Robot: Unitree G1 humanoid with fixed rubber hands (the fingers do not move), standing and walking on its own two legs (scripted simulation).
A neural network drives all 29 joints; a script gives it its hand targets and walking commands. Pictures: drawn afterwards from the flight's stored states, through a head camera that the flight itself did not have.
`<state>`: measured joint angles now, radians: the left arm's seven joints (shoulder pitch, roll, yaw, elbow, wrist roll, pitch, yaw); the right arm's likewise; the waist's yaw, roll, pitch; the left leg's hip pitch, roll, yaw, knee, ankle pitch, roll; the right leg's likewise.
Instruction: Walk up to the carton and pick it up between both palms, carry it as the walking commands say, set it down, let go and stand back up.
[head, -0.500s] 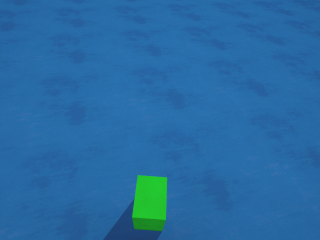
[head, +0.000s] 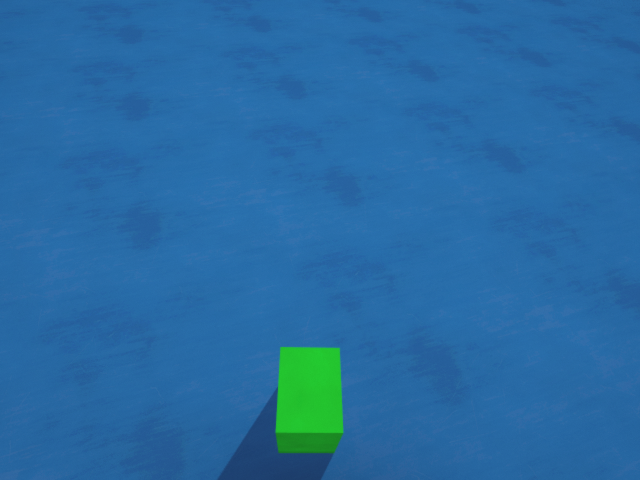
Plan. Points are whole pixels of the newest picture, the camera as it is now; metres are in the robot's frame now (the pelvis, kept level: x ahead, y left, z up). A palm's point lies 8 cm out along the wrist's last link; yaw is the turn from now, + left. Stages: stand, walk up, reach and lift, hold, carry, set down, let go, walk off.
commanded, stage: walk up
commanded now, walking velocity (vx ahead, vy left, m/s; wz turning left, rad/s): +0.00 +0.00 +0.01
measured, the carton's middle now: (308, 402) +0.38 +0.00 -0.65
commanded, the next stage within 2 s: stand in 0.92 s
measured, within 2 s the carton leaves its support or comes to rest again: neither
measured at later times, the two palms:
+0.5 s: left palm out of the picture -0.04 +0.17 -0.14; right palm out of the picture -0.01 -0.25 -0.15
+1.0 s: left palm out of the picture -0.05 +0.14 -0.15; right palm out of the picture -0.05 -0.25 -0.15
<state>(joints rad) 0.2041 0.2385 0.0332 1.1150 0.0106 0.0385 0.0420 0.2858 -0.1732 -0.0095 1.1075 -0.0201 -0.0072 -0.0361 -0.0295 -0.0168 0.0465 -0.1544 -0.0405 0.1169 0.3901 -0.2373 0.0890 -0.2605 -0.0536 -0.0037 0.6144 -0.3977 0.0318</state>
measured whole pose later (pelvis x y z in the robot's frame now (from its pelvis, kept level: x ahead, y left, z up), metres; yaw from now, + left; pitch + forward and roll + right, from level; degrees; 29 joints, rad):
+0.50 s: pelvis -0.01 -0.04 +0.00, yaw +0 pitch -1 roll +0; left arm 0.31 0.11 0.00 1.18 0.01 -0.02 0.05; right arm 0.26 -0.15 -0.03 1.15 -0.02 0.00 -0.04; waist 0.00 0.02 0.02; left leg -0.12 -0.02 0.10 0.34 -0.20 0.04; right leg -0.07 0.00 -0.03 0.35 -0.25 -0.01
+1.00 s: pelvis -0.01 -0.05 +0.00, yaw +1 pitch -1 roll +0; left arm 0.34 0.07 0.00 1.16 0.01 -0.03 0.06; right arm 0.30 -0.10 -0.02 1.21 -0.02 -0.01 -0.05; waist -0.01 0.00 0.04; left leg -0.14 0.00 0.09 0.35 -0.20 0.02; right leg -0.09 0.02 -0.03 0.36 -0.25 -0.03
